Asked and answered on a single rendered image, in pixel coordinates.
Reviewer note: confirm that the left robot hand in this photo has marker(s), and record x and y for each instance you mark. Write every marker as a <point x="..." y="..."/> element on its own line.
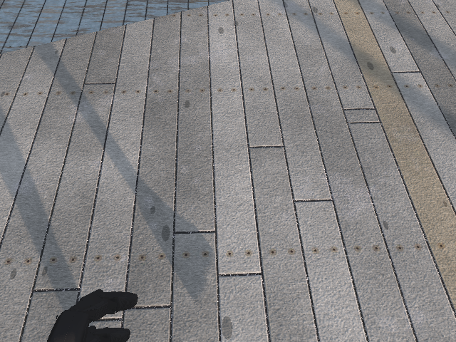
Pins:
<point x="73" y="324"/>

